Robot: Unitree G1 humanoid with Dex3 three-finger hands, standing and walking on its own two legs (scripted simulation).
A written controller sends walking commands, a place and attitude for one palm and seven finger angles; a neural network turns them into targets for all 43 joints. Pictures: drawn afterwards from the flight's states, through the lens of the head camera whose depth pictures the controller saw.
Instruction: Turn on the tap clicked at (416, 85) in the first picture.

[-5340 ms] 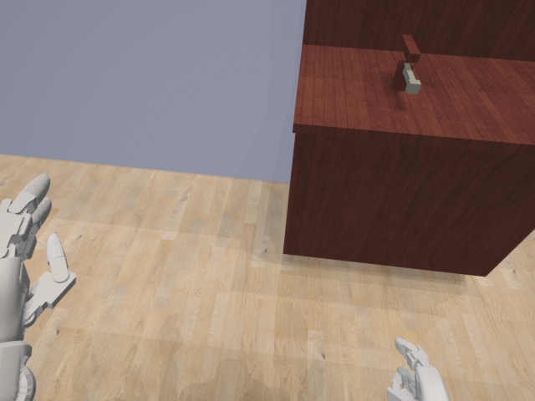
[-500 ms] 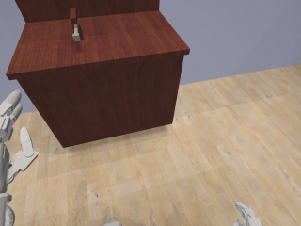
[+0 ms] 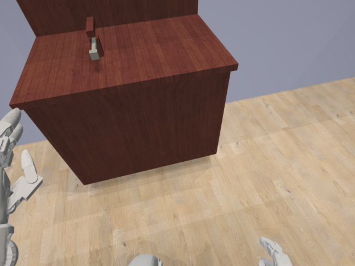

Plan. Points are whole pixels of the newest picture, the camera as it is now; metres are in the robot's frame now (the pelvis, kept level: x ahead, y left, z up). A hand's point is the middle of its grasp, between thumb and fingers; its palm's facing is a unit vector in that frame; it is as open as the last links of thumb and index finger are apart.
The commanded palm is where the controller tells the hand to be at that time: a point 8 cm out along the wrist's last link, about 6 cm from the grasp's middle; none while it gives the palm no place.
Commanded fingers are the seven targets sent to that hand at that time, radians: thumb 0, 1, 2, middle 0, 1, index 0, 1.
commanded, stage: take the last steps up to it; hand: left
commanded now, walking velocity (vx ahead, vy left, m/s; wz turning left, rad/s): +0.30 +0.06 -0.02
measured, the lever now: (94, 54) +0.78 +0.38 +0.07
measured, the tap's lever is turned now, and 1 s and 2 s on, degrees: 0 0 0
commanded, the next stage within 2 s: come to a stop and stand still in 1.52 s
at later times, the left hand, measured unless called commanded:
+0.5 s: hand (59, 119) +0.33 +0.25 +0.19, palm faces +0.34 -0.83 -0.44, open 7.4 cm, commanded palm +0.28 +0.30 +0.18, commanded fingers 0.00 0.90 0.90 -0.20 -0.30 -0.20 -0.30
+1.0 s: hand (80, 83) +0.45 +0.26 +0.18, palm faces +0.40 -0.84 -0.37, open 7.4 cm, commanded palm +0.39 +0.30 +0.18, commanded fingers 0.00 0.90 0.90 -0.20 -0.30 -0.20 -0.30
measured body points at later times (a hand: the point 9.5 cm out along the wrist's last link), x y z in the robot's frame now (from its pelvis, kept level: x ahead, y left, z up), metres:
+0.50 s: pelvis +0.11 +0.03 +0.00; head +0.13 +0.03 +0.45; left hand +0.31 +0.29 +0.21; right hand +0.27 -0.17 -0.09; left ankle +0.12 +0.15 -0.73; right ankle +0.15 -0.09 -0.71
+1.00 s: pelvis +0.22 +0.02 +0.00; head +0.23 +0.03 +0.44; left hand +0.42 +0.30 +0.20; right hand +0.38 -0.23 -0.08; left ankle +0.25 +0.14 -0.73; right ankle +0.17 -0.08 -0.68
